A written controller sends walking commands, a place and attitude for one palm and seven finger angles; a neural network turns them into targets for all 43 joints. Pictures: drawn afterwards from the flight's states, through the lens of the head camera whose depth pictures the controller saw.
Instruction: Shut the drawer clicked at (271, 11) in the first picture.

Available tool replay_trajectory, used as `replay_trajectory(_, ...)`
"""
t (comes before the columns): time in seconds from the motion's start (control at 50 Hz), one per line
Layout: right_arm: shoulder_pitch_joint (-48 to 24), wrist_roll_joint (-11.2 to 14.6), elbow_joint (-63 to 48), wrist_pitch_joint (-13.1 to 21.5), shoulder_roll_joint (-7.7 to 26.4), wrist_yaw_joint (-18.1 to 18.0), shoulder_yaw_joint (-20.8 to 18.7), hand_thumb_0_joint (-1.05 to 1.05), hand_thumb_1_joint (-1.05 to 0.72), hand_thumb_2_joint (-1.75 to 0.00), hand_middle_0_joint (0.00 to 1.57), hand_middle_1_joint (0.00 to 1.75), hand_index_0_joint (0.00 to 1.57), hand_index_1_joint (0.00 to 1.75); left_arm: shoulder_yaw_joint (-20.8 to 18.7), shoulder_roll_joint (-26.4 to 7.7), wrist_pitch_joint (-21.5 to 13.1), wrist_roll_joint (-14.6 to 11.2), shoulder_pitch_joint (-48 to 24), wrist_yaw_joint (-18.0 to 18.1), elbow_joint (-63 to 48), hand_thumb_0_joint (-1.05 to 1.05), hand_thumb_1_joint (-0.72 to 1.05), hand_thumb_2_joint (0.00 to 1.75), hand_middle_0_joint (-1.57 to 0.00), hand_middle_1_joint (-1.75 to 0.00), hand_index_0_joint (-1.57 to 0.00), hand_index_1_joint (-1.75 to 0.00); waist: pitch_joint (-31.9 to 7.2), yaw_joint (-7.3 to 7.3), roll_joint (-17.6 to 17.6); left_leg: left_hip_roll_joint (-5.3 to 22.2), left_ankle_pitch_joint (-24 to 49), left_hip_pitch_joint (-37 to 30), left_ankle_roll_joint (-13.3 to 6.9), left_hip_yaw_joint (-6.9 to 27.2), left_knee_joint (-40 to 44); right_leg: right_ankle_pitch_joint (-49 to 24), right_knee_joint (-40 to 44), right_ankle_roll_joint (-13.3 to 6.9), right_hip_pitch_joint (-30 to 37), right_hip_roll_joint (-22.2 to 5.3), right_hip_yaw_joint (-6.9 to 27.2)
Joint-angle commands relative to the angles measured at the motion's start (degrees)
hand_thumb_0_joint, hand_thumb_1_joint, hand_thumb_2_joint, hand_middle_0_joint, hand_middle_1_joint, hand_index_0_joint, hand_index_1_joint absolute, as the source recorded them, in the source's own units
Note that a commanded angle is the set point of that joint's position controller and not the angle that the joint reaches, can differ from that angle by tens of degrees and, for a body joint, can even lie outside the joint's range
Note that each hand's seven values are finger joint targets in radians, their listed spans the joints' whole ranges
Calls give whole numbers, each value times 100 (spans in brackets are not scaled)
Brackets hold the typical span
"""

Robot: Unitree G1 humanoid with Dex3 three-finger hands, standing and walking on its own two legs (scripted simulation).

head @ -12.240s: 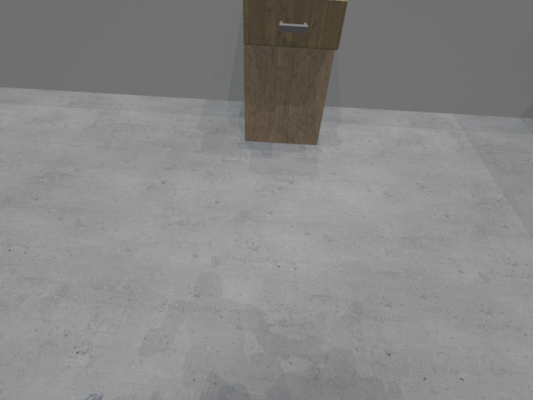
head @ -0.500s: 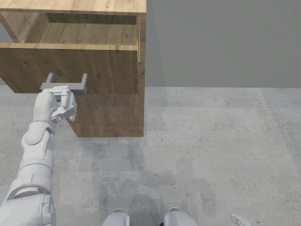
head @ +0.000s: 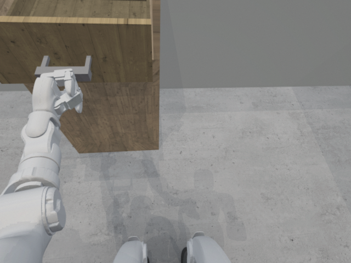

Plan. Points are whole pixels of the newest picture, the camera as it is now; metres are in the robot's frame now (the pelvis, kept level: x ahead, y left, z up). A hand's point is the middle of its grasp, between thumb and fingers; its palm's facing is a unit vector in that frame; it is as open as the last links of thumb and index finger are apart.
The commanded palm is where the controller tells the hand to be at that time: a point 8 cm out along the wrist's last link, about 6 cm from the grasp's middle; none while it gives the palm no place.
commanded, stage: push the drawer shut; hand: left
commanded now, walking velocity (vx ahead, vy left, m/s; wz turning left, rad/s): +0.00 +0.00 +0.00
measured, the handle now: (66, 67) +0.55 +0.24 +0.07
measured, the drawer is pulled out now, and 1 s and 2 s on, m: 0.10 0.00 0.00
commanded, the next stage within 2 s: pull the fist back off the drawer in 1.20 s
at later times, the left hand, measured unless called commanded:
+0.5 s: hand (81, 76) +0.53 +0.20 +0.07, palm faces +0.03 -1.00 -0.02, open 3.3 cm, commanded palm +0.52 +0.24 +0.07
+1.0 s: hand (82, 61) +0.58 +0.20 +0.07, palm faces +0.03 -1.00 -0.02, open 3.4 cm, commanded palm +0.58 +0.23 +0.07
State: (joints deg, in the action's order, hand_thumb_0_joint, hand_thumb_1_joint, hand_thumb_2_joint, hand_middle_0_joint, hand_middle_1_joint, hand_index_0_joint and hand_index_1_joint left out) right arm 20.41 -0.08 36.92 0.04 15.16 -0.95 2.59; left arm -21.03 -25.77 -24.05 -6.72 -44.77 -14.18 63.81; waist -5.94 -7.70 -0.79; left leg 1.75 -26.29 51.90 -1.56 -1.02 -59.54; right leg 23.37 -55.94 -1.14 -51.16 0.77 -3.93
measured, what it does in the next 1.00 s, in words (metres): stands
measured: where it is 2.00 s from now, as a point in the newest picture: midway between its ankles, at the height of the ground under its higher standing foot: outside the picture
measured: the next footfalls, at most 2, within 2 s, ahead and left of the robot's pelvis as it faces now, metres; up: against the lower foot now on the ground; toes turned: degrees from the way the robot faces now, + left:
none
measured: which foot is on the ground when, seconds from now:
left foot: down 0.00-1.00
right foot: down 0.00-1.00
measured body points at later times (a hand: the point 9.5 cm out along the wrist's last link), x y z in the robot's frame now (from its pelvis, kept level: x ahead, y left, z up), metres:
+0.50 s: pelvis +0.01 +0.00 +0.00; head +0.15 +0.02 +0.43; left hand +0.52 +0.25 +0.07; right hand +0.00 -0.26 -0.11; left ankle +0.02 +0.10 -0.67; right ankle +0.03 -0.11 -0.67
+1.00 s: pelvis +0.01 +0.00 -0.01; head +0.17 +0.03 +0.40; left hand +0.57 +0.26 +0.08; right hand -0.04 -0.26 -0.11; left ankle +0.02 +0.10 -0.67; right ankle +0.03 -0.11 -0.67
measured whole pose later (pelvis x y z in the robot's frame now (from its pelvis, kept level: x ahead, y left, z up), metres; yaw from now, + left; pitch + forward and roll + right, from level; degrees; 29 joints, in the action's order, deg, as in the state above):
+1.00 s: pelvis +0.01 +0.00 -0.01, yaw -1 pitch +26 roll -5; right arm 24.6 -2.9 36.3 -3.6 15.9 0.1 4.6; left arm -25.9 -40.5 -19.7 0.4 -65.5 -14.2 77.6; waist -5.1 -15.0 -2.1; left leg 3.2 -27.5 62.2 -1.6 0.8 -63.3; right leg 23.2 -56.7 -1.2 -59.9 2.3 -5.5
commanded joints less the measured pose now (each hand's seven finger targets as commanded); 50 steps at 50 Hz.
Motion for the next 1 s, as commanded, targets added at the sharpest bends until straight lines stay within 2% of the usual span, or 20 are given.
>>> replay_trajectory(0.0, 790, -33, -361, 87, 1030, -63, -380, 0, -90, -90, 20, 30, 20, 30, -311, -1605, -338, 21, -2900, 101, -1035, 0, 90, 90, -140, -160, -140, -160, -2367, -191, -535, -41, 1387, -1570, 6, 421, 758, -947, 652, -11, 818, 135, 281)
replay_trajectory(0.02, 813, -43, -365, 77, 1029, -67, -372, 0, -90, -90, 20, 30, 20, 30, -321, -1650, -330, 16, -3024, 93, -1052, 0, 90, 90, -140, -160, -140, -160, -2424, -240, -449, -47, 1413, -1476, -18, 397, 734, -1025, 658, 11, 926, 134, 312)
replay_trajectory(0.04, 862, -60, -385, 55, 1038, -70, -383, 0, -90, -90, 20, 30, 20, 30, -430, -1777, -346, 25, -2982, 65, -1061, 0, 90, 90, -140, -160, -140, -160, -2548, -186, -478, -50, 1554, -1500, -14, 403, 701, -1159, 606, -5, 1020, 148, 309)
replay_trajectory(0.1, 913, -60, -389, -13, 1028, -50, -364, 0, -90, -90, 20, 30, 20, 30, -397, -1796, -307, 50, -3076, 9, -1009, 0, 90, 90, -140, -160, -140, -160, -2606, -207, -673, -38, 1696, -1557, -2, 374, 679, -1275, 602, -5, 1001, 155, 306)
replay_trajectory(0.16, 994, -72, -415, -86, 1049, -55, -370, 0, -90, -90, 20, 30, 20, 30, -639, -2113, -290, 46, -3004, -22, -1038, 0, 90, 90, -140, -160, -140, -160, -2776, -154, -747, -31, 2002, -1593, -3, 346, 630, -1588, 573, -4, 1169, 170, 325)
replay_trajectory(0.22, 1010, -72, -388, -133, 1028, -33, -372, 0, -90, -90, 20, 30, 20, 30, -380, -1771, -242, 43, -3102, -36, -922, 0, 90, 90, -140, -160, -140, -160, -2517, -273, -824, -6, 1912, -1654, 8, 360, 653, -1416, 638, 0, 888, 181, 281)
replay_trajectory(0.26, 1094, -99, -366, -163, 1078, -42, -387, 0, -90, -90, 20, 30, 20, 30, -606, -2097, -276, 51, -3271, 9, -1055, 0, 90, 90, -140, -160, -140, -160, -2727, -261, -819, 3, 2144, -1766, 6, 391, 623, -1588, 600, 2, 961, 187, 280)
replay_trajectory(0.28, 1107, -98, -380, -177, 1063, -37, -385, 0, -90, -90, 20, 30, 20, 30, -537, -1997, -261, 80, -3172, 8, -968, 0, 90, 90, -140, -160, -140, -160, -2772, -253, -798, 6, 2177, -1779, 18, 399, 629, -1585, 588, 2, 949, 188, 263)
replay_trajectory(0.32, 1130, -109, -326, -190, 1042, -19, -387, 0, -90, -90, 20, 30, 20, 30, -421, -1857, -264, 94, -3360, 40, -972, 0, 90, 90, -140, -160, -140, -160, -2641, -325, -875, 14, 2158, -1829, 20, 399, 621, -1549, 626, 6, 830, 192, 251)
replay_trajectory(0.38, 1196, -132, -279, -214, 1071, -19, -380, 0, -90, -90, 20, 30, 20, 30, -469, -1986, -250, 151, -3583, 113, -881, 0, 90, 90, -140, -160, -140, -160, -2678, -425, -814, 7, 2117, -1709, -13, 396, 571, -1555, 638, 27, 820, 190, 282)
replay_trajectory(0.42, 1221, -137, -257, -225, 1087, -34, -363, 0, -90, -90, 20, 30, 20, 30, -594, -2265, -231, 217, -3716, 128, -765, 0, 90, 90, -140, -160, -140, -160, -2639, -452, -773, 1, 2007, -1523, -27, 390, 556, -1531, 634, 34, 907, 183, 303)
replay_trajectory(0.5, 1276, -180, -228, -247, 1083, -9, -350, 0, -90, -90, 20, 30, 20, 30, -520, -2204, -248, 242, -3916, 121, -803, 0, 90, 90, -140, -160, -140, -160, -2819, -500, -1075, 23, 2316, -1828, 2, 432, 504, -1652, 613, 14, 745, 199, 273)
replay_trajectory(0.6, 1344, -193, -211, -277, 1118, -8, -304, 0, -90, -90, 20, 30, 20, 30, -543, -2435, -198, 325, -4262, 109, -541, 0, 90, 90, -140, -160, -140, -160, -2683, -630, -979, 34, 2170, -1581, -22, 461, 445, -1564, 600, 25, 677, 213, 278)
replay_trajectory(0.66, 1416, -224, -207, -289, 1142, -4, -290, 0, -90, -90, 20, 30, 20, 30, -606, -2594, -188, 390, -4430, 113, -495, 0, 90, 90, -140, -160, -140, -160, -2859, -633, -1237, 42, 2248, -1706, -2, 501, 412, -1527, 560, 5, 555, 215, 257)
replay_trajectory(0.7, 1434, -232, -207, -283, 1137, 3, -271, 0, -90, -90, 20, 30, 20, 30, -510, -2516, -159, 382, -4617, 120, -449, 0, 90, 90, -140, -160, -140, -160, -2804, -739, -1095, 43, 2145, -1566, -34, 496, 375, -1479, 586, 28, 543, 221, 266)
replay_trajectory(0.72, 1463, -238, -195, -285, 1153, 3, -273, 0, -90, -90, 20, 30, 20, 30, -600, -2632, -136, 397, -4613, 127, -357, 0, 90, 90, -140, -160, -140, -160, -2792, -733, -1142, 45, 2119, -1517, -34, 485, 363, -1477, 595, 25, 567, 228, 275)
replay_trajectory(0.76, 1514, -262, -207, -296, 1175, 9, -269, 0, -90, -90, 20, 30, 20, 30, -655, -2773, -164, 437, -4756, 134, -459, 0, 90, 90, -140, -160, -140, -160, -3102, -733, -1317, 48, 2295, -1679, -24, 520, 319, -1567, 536, 16, 543, 234, 277)
replay_trajectory(0.82, 1544, -259, -168, -308, 1182, 16, -228, 0, -90, -90, 20, 30, 20, 30, -539, -2771, -78, 498, -4970, 146, -203, 0, 90, 90, -140, -160, -140, -160, -2758, -855, -1241, 67, 2040, -1424, -38, 540, 313, -1323, 562, 24, 369, 243, 248)
replay_trajectory(0.9, 1685, -293, -142, -314, 1230, 5, -210, 0, -90, -90, 20, 30, 20, 30, -642, -3075, -19, 593, -5311, 163, -171, 0, 90, 90, -140, -160, -140, -160, -2980, -927, -1376, 84, 2163, -1454, -44, 597, 230, -1357, 504, 16, 276, 245, 227)
replay_trajectory(0.98, 1788, -313, -115, -331, 1240, 30, -212, 0, -90, -90, 20, 30, 20, 30, -624, -3117, 23, 637, -5599, 141, -219, 0, 90, 90, -140, -160, -140, -160, -3159, -1011, -1574, 111, 2403, -1652, -23, 656, 145, -1451, 463, 9, 95, 265, 195)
